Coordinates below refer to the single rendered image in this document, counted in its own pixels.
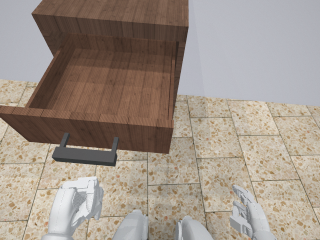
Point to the robot right forearm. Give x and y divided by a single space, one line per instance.
263 235

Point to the robot thigh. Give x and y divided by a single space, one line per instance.
190 229
133 227

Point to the right robot thigh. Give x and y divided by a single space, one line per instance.
190 229

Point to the robot left hand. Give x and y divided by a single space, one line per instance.
84 194

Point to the robot right hand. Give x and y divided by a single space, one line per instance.
252 217

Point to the cabinet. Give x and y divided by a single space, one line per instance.
166 20

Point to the drawer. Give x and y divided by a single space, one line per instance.
98 87

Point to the handle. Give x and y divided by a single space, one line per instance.
85 156

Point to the left robot thigh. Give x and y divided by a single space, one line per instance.
133 227

